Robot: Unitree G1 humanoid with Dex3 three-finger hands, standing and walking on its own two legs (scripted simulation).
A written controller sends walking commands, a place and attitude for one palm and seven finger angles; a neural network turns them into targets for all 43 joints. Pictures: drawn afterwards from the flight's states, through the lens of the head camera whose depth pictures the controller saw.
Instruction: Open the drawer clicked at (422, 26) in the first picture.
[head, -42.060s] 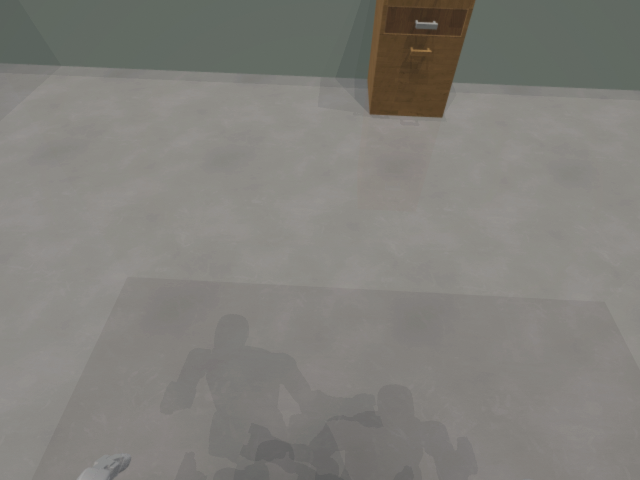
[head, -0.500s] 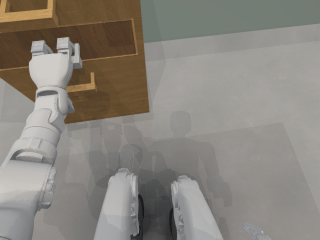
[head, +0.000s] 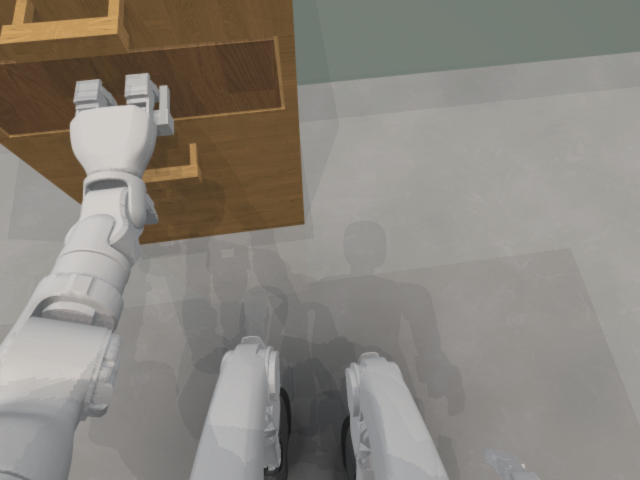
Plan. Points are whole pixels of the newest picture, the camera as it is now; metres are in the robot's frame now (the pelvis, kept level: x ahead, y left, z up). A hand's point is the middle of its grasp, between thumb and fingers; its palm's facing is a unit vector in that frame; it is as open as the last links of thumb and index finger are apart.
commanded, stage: re-aim the fingers above the handle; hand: left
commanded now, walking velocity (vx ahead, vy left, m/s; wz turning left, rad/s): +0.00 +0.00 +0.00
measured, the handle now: (129, 112) +0.56 +0.27 +0.00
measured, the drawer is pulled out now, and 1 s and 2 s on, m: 0.00 0.00 0.00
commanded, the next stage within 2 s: lower the fingers behind the handle in 0.80 s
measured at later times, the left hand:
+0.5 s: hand (136, 158) +0.50 +0.26 -0.02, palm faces +0.04 +0.01 -1.00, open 14.9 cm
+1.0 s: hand (137, 159) +0.50 +0.26 -0.02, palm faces +0.02 +0.02 -1.00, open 15.0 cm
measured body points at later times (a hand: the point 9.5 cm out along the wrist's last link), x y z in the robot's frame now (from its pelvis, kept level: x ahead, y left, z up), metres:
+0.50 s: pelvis -0.01 +0.01 +0.00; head +0.17 +0.03 +0.41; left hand +0.49 +0.25 +0.04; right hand +0.08 -0.25 -0.14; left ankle +0.08 +0.10 -0.49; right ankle +0.03 -0.09 -0.49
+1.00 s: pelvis +0.00 +0.01 +0.00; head +0.17 +0.02 +0.41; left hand +0.49 +0.25 +0.04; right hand +0.08 -0.25 -0.14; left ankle +0.08 +0.10 -0.49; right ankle +0.03 -0.09 -0.49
